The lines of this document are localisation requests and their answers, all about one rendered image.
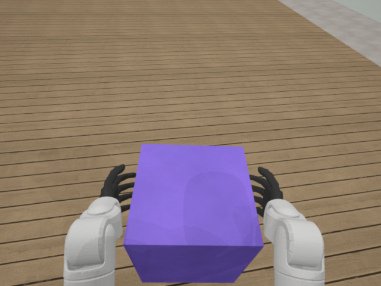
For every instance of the robot right forearm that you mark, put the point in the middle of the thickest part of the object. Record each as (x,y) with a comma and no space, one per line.
(298,245)

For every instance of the robot left forearm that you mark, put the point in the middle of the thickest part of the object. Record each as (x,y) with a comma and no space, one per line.
(89,252)

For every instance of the robot right hand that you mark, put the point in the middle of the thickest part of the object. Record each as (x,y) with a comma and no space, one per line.
(271,191)

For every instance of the carton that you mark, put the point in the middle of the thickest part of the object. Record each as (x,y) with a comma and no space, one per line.
(192,216)

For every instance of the robot left hand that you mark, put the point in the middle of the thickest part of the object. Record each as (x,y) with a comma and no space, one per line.
(112,188)

